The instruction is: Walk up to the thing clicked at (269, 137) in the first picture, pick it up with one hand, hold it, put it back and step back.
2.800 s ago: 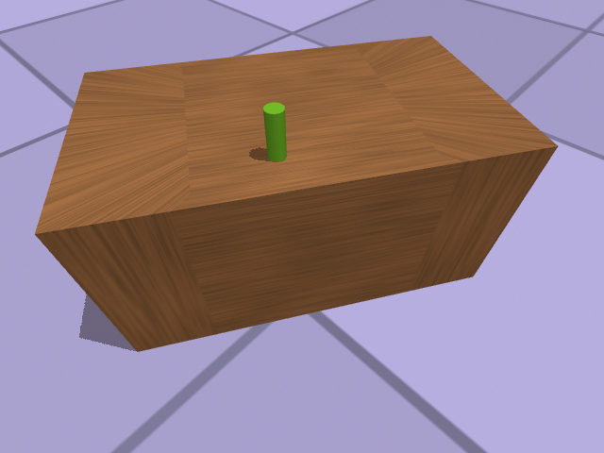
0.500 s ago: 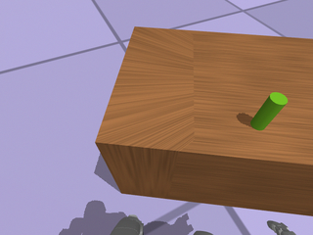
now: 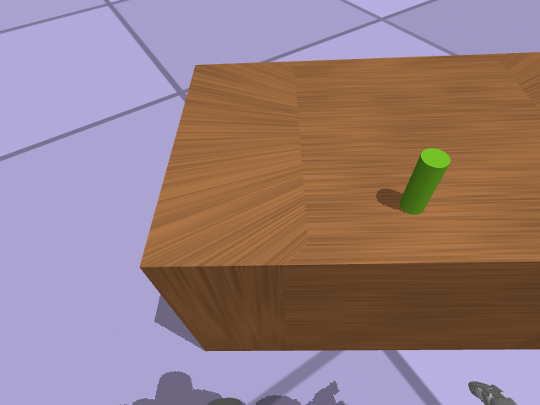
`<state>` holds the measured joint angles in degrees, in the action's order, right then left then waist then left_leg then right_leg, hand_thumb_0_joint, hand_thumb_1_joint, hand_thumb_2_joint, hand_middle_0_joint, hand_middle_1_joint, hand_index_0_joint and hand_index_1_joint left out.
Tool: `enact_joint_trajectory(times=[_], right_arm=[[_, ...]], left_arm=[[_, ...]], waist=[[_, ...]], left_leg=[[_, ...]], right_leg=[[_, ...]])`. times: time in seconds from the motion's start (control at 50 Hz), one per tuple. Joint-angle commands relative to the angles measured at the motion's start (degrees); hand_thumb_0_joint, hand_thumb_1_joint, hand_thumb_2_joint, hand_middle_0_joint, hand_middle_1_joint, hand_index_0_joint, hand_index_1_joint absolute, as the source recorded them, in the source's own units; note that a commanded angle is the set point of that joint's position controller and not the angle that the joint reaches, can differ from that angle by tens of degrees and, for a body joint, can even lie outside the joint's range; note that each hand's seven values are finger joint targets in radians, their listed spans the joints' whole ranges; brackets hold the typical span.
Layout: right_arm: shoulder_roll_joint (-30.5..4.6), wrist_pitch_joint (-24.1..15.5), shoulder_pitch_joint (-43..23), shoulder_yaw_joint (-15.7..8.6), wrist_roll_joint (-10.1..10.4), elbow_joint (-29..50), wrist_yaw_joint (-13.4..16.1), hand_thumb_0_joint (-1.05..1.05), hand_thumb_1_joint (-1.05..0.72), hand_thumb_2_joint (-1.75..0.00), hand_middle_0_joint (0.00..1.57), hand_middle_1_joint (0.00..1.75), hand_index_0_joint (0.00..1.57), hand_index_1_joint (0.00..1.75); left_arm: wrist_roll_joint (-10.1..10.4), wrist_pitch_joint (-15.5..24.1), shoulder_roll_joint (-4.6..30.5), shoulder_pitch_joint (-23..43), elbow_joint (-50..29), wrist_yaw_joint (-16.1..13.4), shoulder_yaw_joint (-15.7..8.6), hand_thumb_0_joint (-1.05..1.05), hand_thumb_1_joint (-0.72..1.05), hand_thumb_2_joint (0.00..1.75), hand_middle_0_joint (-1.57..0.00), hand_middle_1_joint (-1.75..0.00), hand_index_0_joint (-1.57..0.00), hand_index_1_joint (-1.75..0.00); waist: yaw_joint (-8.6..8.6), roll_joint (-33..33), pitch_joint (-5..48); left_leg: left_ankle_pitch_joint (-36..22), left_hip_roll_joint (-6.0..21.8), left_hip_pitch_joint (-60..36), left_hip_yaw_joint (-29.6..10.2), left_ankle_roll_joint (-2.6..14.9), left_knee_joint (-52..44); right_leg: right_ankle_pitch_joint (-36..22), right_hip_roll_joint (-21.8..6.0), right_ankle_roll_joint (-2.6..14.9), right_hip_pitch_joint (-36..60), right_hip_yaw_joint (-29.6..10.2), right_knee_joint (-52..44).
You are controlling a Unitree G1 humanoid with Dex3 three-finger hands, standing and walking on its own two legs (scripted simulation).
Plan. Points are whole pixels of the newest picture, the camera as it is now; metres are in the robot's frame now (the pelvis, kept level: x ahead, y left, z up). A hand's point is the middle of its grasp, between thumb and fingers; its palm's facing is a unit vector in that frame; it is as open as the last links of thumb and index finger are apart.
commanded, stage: walk up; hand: right
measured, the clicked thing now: (422, 183) +0.51 -0.28 -0.03
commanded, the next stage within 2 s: stand in 1.46 s
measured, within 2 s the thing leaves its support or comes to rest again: neither
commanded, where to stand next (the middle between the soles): +0.07 -0.02 m, yaw -1 degrees
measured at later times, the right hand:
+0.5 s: hand out of the picture +0.05 -0.26 -0.12, palm faces -0.04 +0.93 -0.37, open 7.4 cm
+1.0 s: hand out of the picture +0.11 -0.24 -0.11, palm faces -0.04 +0.93 -0.36, open 7.4 cm
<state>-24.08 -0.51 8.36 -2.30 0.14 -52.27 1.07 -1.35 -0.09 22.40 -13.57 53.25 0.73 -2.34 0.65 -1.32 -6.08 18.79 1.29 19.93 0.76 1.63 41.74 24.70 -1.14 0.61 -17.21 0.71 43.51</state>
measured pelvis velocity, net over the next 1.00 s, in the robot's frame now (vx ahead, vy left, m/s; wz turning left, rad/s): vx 0.00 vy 0.01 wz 0.01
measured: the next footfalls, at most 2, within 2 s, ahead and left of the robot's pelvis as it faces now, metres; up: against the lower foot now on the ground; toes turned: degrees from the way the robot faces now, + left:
none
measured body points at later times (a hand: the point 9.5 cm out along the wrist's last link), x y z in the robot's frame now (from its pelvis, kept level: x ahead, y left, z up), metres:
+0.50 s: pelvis -0.02 +0.00 +0.02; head -0.01 +0.01 +0.47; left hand +0.09 +0.30 -0.10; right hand +0.05 -0.31 -0.10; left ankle +0.02 +0.14 -0.71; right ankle -0.02 -0.11 -0.71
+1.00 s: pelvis +0.00 +0.01 +0.03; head +0.01 +0.02 +0.48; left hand +0.07 +0.31 -0.11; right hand +0.11 -0.28 -0.09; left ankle +0.02 +0.14 -0.71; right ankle -0.01 -0.11 -0.71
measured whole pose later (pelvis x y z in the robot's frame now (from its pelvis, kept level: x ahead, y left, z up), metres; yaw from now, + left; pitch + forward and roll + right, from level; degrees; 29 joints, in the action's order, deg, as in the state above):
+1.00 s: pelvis +0.00 +0.01 +0.03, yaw +1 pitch -2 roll +0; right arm -19.7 -1.9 4.3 0.2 -0.8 -63.7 0.2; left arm -0.2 -0.2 20.0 -5.7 65.2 1.5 -1.0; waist 0.6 0.6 -2.7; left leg 10.2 1.2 9.1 0.5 -0.5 21.5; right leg 12.5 -1.0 -0.8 -4.9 1.5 19.7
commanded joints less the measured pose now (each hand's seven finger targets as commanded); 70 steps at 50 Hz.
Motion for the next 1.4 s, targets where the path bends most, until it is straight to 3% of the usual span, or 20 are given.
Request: enact_joint_trajectory(times=[0.0,0.02,0.04,0.06,0.08,0.12,0.14,0.16,0.2,0.22,0.24,0.26,0.32,0.46,0.52,0.62,0.68,0.92,1.06,1.38], right_arm=[[-10.4,-3.1,2.6,-2.7,-0.8,2.0,0.7,0.0,-0.9,-0.9,0.2,0.3,0.2,0.3],[-13.1,-3.6,2.8,-3.1,-0.9,1.7,0.6,0.0,-0.9,-0.9,0.2,0.3,0.2,0.3],[-14.4,-3.4,0.5,-3.4,-0.4,1.6,0.4,0.0,-0.9,-0.9,0.2,0.3,0.2,0.3],[-14.2,-3.1,-1.8,-3.2,-0.4,1.7,0.2,0.0,-0.9,-0.9,0.2,0.3,0.2,0.3],[-12.6,-2.9,-2.8,-2.4,-0.4,1.6,0.1,0.0,-0.9,-0.9,0.2,0.3,0.2,0.3],[-9.7,-2.3,-3.7,-1.3,-0.2,1.1,0.0,0.0,-0.9,-0.9,0.2,0.3,0.2,0.3],[-9.5,-2.2,-2.5,-1.1,-0.3,0.0,0.1,0.0,-0.9,-0.9,0.2,0.3,0.2,0.3],[-9.5,-2.2,-1.3,-1.1,-0.4,-1.3,0.0,0.0,-0.9,-0.9,0.2,0.3,0.2,0.3],[-10.0,-2.7,-0.1,-1.2,-0.7,-2.6,-0.3,0.0,-0.9,-0.9,0.2,0.3,0.2,0.3],[-10.6,-2.9,-1.3,-1.2,-0.9,-2.6,-0.4,0.0,-0.9,-0.9,0.2,0.3,0.2,0.3],[-10.8,-3.0,-2.3,-1.0,-0.8,-2.6,-0.5,0.0,-0.9,-0.9,0.2,0.3,0.2,0.3],[-10.8,-3.0,-2.9,-0.7,-0.7,-2.8,-0.5,0.0,-0.9,-0.9,0.2,0.3,0.2,0.3],[-9.8,-3.1,-1.5,-0.1,-0.9,-4.3,-0.4,0.0,-0.9,-0.9,0.2,0.3,0.2,0.3],[-10.0,-3.2,-3.1,0.3,-1.1,-6.0,-0.3,0.0,-0.9,-0.9,0.2,0.3,0.2,0.3],[-9.6,-3.3,-3.4,0.4,-1.0,-6.5,-0.3,0.0,-0.9,-0.9,0.2,0.3,0.2,0.3],[-9.3,-3.4,-3.5,0.3,-0.7,-7.1,-0.1,0.0,-0.9,-0.9,0.2,0.3,0.2,0.3],[-9.2,-3.2,-3.9,0.1,-0.8,-7.6,0.0,0.0,-0.9,-0.9,0.2,0.3,0.2,0.3],[-8.9,-2.7,-6.1,-0.4,-0.9,-8.5,-0.1,0.0,-0.9,-0.9,0.2,0.3,0.2,0.3],[-8.3,-2.7,-6.6,-0.5,-0.9,-8.6,-0.1,0.0,-0.9,-0.9,0.2,0.3,0.2,0.3],[-8.2,-2.5,-5.8,-0.5,-0.9,-9.2,-0.1,0.0,-0.9,-0.9,0.2,0.3,0.2,0.3]], left_arm=[[0.7,1.3,11.9,4.0,-6.1,-1.0,-2.6,0.0,0.9,0.9,-0.2,-0.3,-0.2,-0.3],[1.0,1.2,11.0,2.7,-6.0,-0.9,-2.5,0.0,0.9,0.9,-0.2,-0.3,-0.2,-0.3],[0.9,0.9,10.5,2.3,-4.2,-1.1,-2.3,0.0,0.9,0.9,-0.2,-0.3,-0.2,-0.3],[0.5,1.1,11.1,1.7,-3.1,-1.3,-2.4,0.0,0.9,0.9,-0.2,-0.3,-0.2,-0.3],[0.2,1.6,12.2,1.6,-2.5,-1.3,-2.6,0.0,0.9,0.9,-0.2,-0.3,-0.2,-0.3],[0.5,2.0,14.9,3.7,-2.5,-0.8,-3.1,0.0,0.9,0.9,-0.2,-0.3,-0.2,-0.3],[0.5,1.9,15.2,5.9,-3.1,-0.7,-2.9,0.0,0.9,0.9,-0.2,-0.3,-0.2,-0.3],[0.6,1.7,14.7,7.5,-3.0,-0.6,-2.8,0.0,0.9,0.9,-0.2,-0.3,-0.2,-0.3],[0.7,1.3,13.0,9.5,-2.7,-0.4,-2.1,0.0,0.9,0.9,-0.2,-0.3,-0.2,-0.3],[0.8,1.1,12.2,9.6,-2.2,-0.3,-2.0,0.0,0.9,0.9,-0.2,-0.3,-0.2,-0.3],[0.7,1.0,11.9,8.6,-1.2,-0.3,-2.1,0.0,0.9,0.9,-0.2,-0.3,-0.2,-0.3],[0.5,1.1,12.1,8.1,-0.3,-0.3,-2.1,0.0,0.9,0.9,-0.2,-0.3,-0.2,-0.3],[0.6,1.2,12.1,11.2,0.1,0.1,-2.2,0.0,0.9,0.9,-0.2,-0.3,-0.2,-0.3],[1.2,0.8,10.5,11.7,3.3,0.4,-1.7,0.0,0.9,0.9,-0.2,-0.3,-0.2,-0.3],[1.1,1.0,10.2,11.9,4.2,0.5,-1.5,0.0,0.9,0.9,-0.2,-0.3,-0.2,-0.3],[1.1,1.2,10.2,11.8,5.6,0.3,-1.4,0.0,0.9,0.9,-0.2,-0.3,-0.2,-0.3],[1.3,1.0,9.9,11.8,6.3,0.1,-1.2,0.0,0.9,0.9,-0.2,-0.3,-0.2,-0.3],[0.9,0.9,9.6,10.8,8.3,-0.2,-0.8,0.0,0.9,0.9,-0.2,-0.3,-0.2,-0.3],[0.9,1.1,9.4,10.5,8.5,-0.5,-0.9,0.0,0.9,0.9,-0.2,-0.3,-0.2,-0.3],[0.7,0.8,9.4,11.2,8.5,-0.5,-1.0,0.0,0.9,0.9,-0.2,-0.3,-0.2,-0.3]], waist=[[-1.22,7.6,11.2],[-0.56,3.0,13.7],[0.16,-0.7,13.4],[1.22,-1.7,12.0],[1.6,-0.3,12.3],[0.68,3.3,8.6],[-0.23,2.6,7.0],[-0.95,2.2,5.9],[-1.73,1.8,4.8],[-0.94,1.0,4.1],[0.15,1.4,4.1],[0.66,2.3,4.0],[-0.76,3.4,4.4],[0.02,-0.4,4.2],[-0.17,0.4,6.2],[-0.38,1.3,9.1],[-0.53,1.5,9.2],[-0.6,0.7,7.5],[-0.47,0.7,9.7],[-0.91,1.1,8.3]], left_leg=[[-18.7,5.4,-12.5,-7.7,4.23,-10.2],[-21.1,11.4,-15.0,-15.6,7.61,-10.5],[-18.7,14.7,-11.1,-18.9,10.32,-11.2],[-16.2,14.1,-6.8,-17.5,9.36,-11.4],[-16.4,10.8,-4.3,-12.5,6.45,-9.1],[-7.5,0.9,-0.9,-2.1,0.41,-3.3],[-2.0,0.3,-2.6,-0.6,-0.43,-3.6],[-0.3,0.5,-5.3,-1.0,-0.42,-6.3],[-4.9,2.8,-9.3,-5.0,0.91,-12.9],[-5.0,4.8,-7.4,-8.0,2.03,-15.1],[-3.4,7.1,-5.4,-10.2,2.92,-16.2],[-3.0,7.4,-3.7,-9.8,2.92,-16.3],[-4.7,4.4,-4.2,-5.8,0.94,-17.3],[-0.6,5.3,-4.9,-7.3,0.41,-22.4],[-3.8,5.4,-7.0,-6.9,0.32,-22.3],[-15.5,5.8,-10.9,-5.6,0.2,-21.1],[-18.0,5.9,-12.3,-5.3,0.03,-21.4],[-15.1,6.4,-12.7,-5.8,0.2,-24.2],[-21.4,6.4,-15.0,-4.7,-0.11,-23.6],[-17.8,6.1,-13.4,-4.8,-0.32,-25.0]], right_leg=[[-27.9,-5.9,3.77,-1.0,-6.9,-3.2],[-20.0,-3.1,2.4,-3.4,-4.9,0.1],[-11.4,-2.2,1.77,-0.5,-3.0,-0.6],[-9.8,-2.6,2.28,3.1,-3.7,-5.2],[-12.9,-4.4,3.01,6.8,-6.6,-10.4],[-14.0,-10.3,7.67,5.7,-15.3,-18.1],[-12.0,-13.0,9.65,2.5,-16.8,-19.0],[-10.3,-12.9,9.15,-0.2,-15.5,-19.5],[-8.9,-8.6,5.53,-3.4,-10.2,-17.9],[-7.7,-5.4,3.87,-2.4,-7.6,-17.0],[-6.1,-4.2,3.31,0.5,-6.5,-17.1],[-5.5,-4.1,3.4,2.9,-6.6,-18.5],[-6.9,-5.7,3.86,5.1,-8.7,-21.3],[-6.0,-4.7,2.86,6.9,-7.1,-24.0],[-8.9,-5.1,2.64,8.1,-6.8,-24.8],[-17.9,-5.7,1.88,10.6,-5.5,-24.8],[-19.8,-5.7,1.62,10.4,-5.2,-25.3],[-18.5,-5.8,0.8,10.8,-4.4,-27.4],[-22.6,-6.1,0.66,12.2,-4.2,-27.3],[-20.9,-5.8,0.56,13.3,-4.2,-28.0]])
